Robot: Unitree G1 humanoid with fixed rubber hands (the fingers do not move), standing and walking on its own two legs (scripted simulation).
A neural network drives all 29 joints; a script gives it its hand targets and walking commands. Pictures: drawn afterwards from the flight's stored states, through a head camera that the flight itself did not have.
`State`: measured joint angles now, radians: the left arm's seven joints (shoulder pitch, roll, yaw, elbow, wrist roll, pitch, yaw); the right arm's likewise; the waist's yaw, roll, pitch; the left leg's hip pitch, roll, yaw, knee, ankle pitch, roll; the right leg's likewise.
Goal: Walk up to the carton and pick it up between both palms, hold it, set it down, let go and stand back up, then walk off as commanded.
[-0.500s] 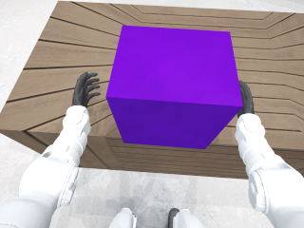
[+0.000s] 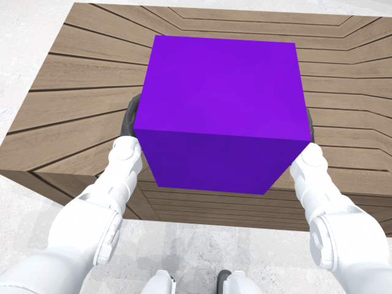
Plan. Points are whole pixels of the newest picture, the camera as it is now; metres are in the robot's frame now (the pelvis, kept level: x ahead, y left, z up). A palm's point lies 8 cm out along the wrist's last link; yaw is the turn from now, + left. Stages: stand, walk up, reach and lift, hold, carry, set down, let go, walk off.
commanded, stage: reach and lift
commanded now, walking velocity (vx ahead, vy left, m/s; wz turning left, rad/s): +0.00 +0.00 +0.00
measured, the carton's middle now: (216, 125) +0.46 -0.02 +0.00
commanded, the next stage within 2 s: none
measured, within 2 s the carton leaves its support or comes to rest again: leaves its support in 1.48 s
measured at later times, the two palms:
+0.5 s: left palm (131, 132) +0.43 +0.16 +0.01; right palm (300, 139) +0.42 -0.20 +0.01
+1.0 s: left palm (132, 134) +0.42 +0.16 +0.01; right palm (300, 140) +0.42 -0.20 +0.01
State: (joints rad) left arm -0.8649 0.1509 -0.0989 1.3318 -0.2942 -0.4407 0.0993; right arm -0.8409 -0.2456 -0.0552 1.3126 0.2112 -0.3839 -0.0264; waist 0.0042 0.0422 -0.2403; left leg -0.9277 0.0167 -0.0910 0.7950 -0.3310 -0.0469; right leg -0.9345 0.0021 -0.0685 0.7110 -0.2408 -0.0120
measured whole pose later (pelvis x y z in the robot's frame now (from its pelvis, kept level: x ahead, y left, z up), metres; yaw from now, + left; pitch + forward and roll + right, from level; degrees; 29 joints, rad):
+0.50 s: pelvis +0.00 +0.00 +0.00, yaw +0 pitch +27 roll -2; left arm -0.86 0.15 -0.09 1.34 -0.26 -0.47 0.11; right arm -0.84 -0.23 -0.08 1.31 0.21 -0.38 -0.05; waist 0.00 0.04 -0.24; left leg -0.93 0.02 -0.09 0.80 -0.33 -0.05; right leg -0.93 0.00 -0.07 0.71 -0.24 -0.01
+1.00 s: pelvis +0.00 +0.00 +0.00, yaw +0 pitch +27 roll -2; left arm -0.87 0.13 -0.04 1.41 -0.21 -0.57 0.12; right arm -0.81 -0.20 -0.16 1.25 0.13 -0.39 -0.06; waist 0.00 0.04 -0.25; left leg -0.93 0.02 -0.09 0.79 -0.33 -0.04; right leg -0.93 0.00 -0.07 0.71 -0.24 -0.01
